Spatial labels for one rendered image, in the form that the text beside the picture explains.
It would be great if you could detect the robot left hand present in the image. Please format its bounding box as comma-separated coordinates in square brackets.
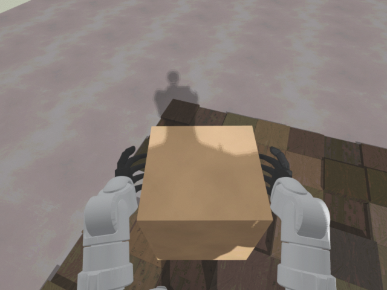
[115, 146, 147, 192]

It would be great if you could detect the left robot forearm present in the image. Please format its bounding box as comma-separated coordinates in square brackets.
[77, 176, 138, 290]

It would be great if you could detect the right robot forearm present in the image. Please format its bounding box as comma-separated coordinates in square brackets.
[270, 177, 336, 290]

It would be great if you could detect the carton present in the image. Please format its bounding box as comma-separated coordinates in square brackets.
[137, 126, 273, 260]

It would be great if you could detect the robot right hand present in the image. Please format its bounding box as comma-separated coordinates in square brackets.
[259, 146, 292, 197]

